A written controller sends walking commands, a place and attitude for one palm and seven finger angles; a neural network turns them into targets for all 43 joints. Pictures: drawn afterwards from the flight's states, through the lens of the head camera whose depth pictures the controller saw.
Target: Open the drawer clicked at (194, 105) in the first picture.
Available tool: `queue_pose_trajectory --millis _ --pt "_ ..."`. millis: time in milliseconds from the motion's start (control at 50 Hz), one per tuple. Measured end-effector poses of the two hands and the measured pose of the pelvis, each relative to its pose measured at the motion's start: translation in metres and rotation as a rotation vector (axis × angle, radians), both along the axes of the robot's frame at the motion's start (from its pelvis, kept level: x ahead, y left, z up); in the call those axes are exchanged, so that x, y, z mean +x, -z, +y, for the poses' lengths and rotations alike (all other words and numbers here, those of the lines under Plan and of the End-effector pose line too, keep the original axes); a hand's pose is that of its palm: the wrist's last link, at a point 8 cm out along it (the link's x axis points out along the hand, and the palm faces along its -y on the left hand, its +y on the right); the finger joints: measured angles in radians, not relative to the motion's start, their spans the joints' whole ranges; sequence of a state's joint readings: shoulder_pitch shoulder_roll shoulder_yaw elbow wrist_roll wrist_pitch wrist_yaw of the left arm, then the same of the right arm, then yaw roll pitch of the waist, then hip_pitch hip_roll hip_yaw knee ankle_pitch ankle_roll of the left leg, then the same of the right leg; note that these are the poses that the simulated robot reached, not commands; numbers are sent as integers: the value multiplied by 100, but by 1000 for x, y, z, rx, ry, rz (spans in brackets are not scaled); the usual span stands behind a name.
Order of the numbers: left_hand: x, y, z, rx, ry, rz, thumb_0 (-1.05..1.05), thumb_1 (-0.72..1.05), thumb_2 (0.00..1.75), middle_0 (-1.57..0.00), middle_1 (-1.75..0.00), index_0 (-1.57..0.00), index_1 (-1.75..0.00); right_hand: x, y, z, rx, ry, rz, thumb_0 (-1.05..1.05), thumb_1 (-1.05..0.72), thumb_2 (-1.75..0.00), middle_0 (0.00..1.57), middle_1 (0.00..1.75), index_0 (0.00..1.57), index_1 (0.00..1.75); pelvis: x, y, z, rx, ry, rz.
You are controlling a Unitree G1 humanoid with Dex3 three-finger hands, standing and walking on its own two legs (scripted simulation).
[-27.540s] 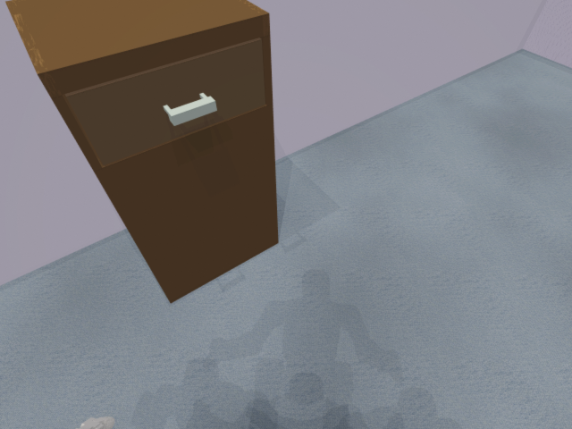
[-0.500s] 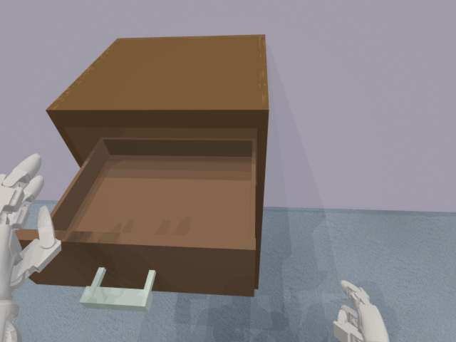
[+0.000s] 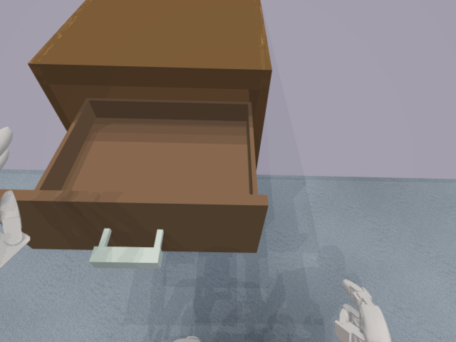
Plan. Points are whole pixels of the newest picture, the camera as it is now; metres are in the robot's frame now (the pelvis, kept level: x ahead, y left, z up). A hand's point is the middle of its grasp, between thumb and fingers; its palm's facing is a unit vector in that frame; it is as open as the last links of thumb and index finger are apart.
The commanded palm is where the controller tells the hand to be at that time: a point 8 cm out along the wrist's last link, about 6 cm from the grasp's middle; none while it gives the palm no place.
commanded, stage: step back with the hand held close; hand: left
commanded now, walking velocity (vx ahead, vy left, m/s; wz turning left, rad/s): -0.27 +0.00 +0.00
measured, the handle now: (130, 245) +0.27 +0.19 +0.03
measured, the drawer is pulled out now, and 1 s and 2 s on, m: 0.30 0.30 0.30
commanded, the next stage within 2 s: stop stepping back and stand still in 0.70 s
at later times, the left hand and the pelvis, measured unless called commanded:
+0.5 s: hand out of the picture +0.14 +0.25 +0.21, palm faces +0.37 -0.80 -0.47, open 7.4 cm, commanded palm +0.07 +0.29 +0.22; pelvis -0.07 +0.01 -0.01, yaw -2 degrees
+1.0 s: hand out of the picture +0.02 +0.22 +0.21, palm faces +0.26 -0.79 -0.55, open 7.4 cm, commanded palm -0.05 +0.28 +0.22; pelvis -0.20 +0.01 -0.01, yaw -3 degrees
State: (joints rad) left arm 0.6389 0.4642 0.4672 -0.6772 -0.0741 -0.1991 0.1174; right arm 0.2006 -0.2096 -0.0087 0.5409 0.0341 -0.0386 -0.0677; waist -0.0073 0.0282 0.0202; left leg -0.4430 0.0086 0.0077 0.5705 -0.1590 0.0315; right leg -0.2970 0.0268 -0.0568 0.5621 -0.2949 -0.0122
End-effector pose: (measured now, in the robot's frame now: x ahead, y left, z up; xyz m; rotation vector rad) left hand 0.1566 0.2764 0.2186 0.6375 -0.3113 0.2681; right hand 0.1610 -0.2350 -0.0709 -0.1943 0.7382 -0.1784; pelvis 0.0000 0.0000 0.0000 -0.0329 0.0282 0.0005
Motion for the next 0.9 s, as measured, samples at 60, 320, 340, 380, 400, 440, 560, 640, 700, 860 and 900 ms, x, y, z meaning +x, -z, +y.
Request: queue_pose_trajectory --millis 60,320,340,380,400,440,560,640,700,860,900 --pt "-11 2 3 -3 -18 -15 1 89 90 -21 -30 -22 -30 -7 2 8 12 -21 -19 1 -90 -90 20 30 20 30 -10 3 1 -4 -2 -1" --pt "-42 6 15 -60 15 -137 1 89 90 -21 -30 -22 -30 -44 6 16 -47 -27 0 1 -90 -90 21 30 20 30 -37 12 16 -29 -11 -36" --pt "-42 5 18 -46 12 -145 1 89 90 -21 -30 -22 -30 -46 4 17 -48 -24 -9 1 -90 -90 21 30 20 30 -40 12 17 -30 -8 -37" --pt "-44 1 23 -28 6 -158 1 89 90 -21 -30 -22 -30 -51 1 21 -39 -24 -27 1 -90 -90 21 30 20 30 -47 10 17 -31 -4 -32" --pt "-45 -1 24 -25 6 -163 1 89 90 -21 -30 -22 -30 -53 0 23 -32 -28 -35 1 -90 -90 21 30 20 30 -50 9 17 -31 0 -27" --pt "-49 -4 22 -23 18 -168 1 89 90 -21 -30 -22 -30 -59 -2 26 -17 -41 -46 1 -90 -90 21 30 20 30 -58 8 17 -30 16 -15" --pt "-68 -4 -3 5 117 -136 1 89 90 -21 -30 -21 -30 -79 7 26 19 -81 -58 1 -90 -90 21 30 20 30 -87 12 10 -28 39 12" --pt "-87 -5 -10 4 157 -106 1 89 90 -21 -30 -22 -30 -104 11 20 34 -34 13 1 -90 -90 21 30 21 30 -98 5 9 -16 19 -14" --pt "-95 0 0 -22 112 -81 1 89 90 -21 -30 -22 -30 -119 3 18 14 8 49 1 -90 -90 21 30 20 30 -102 -2 11 20 34 -10" --pt "-114 13 8 -76 124 -84 1 89 90 -21 -30 -22 -30 -151 -9 17 -26 9 -33 1 -90 -90 21 30 20 30 -153 3 19 10 70 -15" --pt "-128 9 1 -64 152 -82 1 89 90 -21 -30 -22 -30 -166 -12 17 -19 6 -48 1 -90 -90 21 30 20 30 -167 2 18 -4 72 -14"
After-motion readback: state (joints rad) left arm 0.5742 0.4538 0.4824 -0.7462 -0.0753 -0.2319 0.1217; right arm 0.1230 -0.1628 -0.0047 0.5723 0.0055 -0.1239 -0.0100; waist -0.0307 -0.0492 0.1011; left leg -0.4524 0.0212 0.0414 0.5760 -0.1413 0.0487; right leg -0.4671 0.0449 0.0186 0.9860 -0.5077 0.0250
